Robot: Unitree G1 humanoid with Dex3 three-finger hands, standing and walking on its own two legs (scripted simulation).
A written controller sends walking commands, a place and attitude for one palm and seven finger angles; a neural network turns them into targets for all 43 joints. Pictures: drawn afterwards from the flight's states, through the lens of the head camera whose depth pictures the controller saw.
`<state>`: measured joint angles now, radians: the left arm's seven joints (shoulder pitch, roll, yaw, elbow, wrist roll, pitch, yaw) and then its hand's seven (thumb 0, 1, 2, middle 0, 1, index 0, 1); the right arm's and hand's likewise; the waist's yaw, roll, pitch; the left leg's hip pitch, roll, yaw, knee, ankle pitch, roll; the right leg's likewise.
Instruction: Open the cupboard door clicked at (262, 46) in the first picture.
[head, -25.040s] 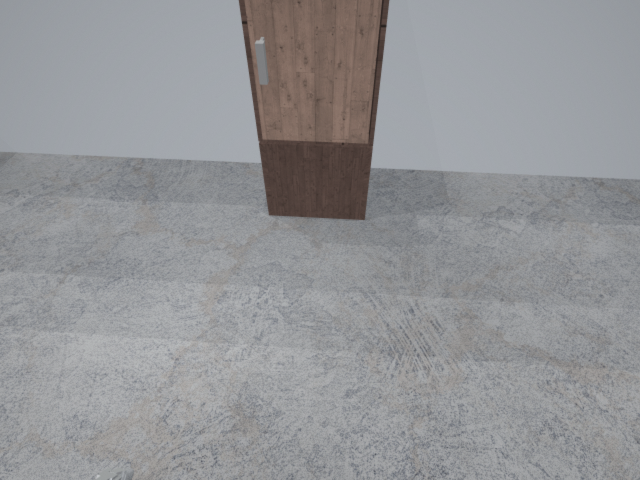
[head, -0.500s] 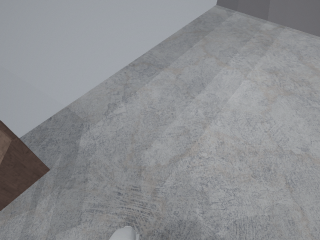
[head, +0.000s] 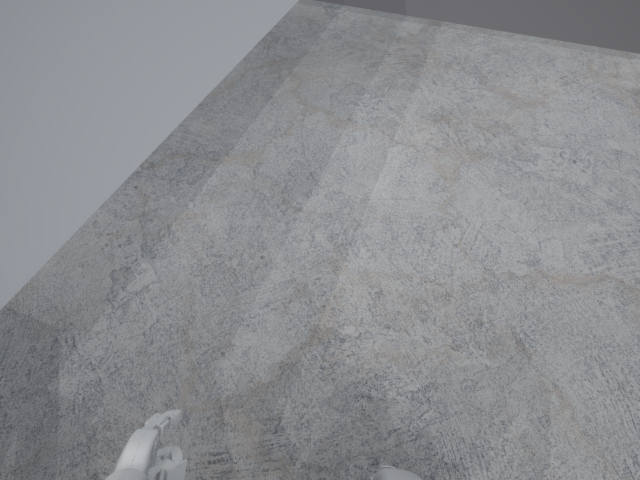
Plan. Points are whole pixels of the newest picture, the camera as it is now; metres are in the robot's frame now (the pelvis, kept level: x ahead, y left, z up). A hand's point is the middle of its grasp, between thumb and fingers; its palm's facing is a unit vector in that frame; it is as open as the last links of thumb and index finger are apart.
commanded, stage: walk to a spot facing it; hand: left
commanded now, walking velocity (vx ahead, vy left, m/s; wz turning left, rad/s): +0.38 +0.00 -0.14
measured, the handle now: out of the picture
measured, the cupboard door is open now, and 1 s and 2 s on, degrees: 41 41 41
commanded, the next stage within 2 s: turn to face it in 0.48 s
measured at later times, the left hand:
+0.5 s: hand (230, 349) +0.33 +0.16 -0.14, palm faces -0.13 -0.98 -0.18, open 7.4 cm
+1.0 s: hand (250, 302) +0.43 +0.14 -0.18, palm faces +0.10 -0.98 -0.18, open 7.3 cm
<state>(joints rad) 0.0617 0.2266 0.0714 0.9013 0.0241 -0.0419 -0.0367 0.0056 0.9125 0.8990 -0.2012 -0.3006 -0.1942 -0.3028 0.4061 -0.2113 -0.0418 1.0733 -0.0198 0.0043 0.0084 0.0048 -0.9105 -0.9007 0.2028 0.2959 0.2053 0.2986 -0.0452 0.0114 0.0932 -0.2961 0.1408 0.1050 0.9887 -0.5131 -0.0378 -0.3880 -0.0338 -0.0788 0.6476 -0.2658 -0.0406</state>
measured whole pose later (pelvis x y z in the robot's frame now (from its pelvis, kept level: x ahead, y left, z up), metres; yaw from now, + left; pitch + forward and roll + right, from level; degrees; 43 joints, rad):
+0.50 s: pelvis +0.22 -0.02 +0.02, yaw -8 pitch +1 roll +0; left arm 0.16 0.19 0.06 1.01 0.03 -0.01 -0.05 0.01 0.92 0.90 -0.20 -0.30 -0.19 -0.30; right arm 0.38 -0.15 -0.04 1.07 -0.04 -0.05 0.00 0.00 -0.92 -0.90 0.20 0.30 0.21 0.30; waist -0.02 0.01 0.06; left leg -0.11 0.12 0.20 0.43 -0.31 -0.06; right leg -0.47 -0.07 -0.11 0.69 -0.24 -0.02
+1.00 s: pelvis +0.38 -0.05 +0.00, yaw +3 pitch +1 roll -1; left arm 0.18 0.19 0.07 1.02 0.02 0.04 0.01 0.01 0.92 0.90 -0.20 -0.30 -0.20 -0.30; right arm 0.18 -0.18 -0.04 0.95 -0.03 0.00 -0.01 0.00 -0.92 -0.90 0.20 0.30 0.20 0.30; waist -0.01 -0.03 0.07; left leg -0.42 0.02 0.08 0.63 -0.22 0.05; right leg -0.42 -0.04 -0.07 1.10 -0.50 0.06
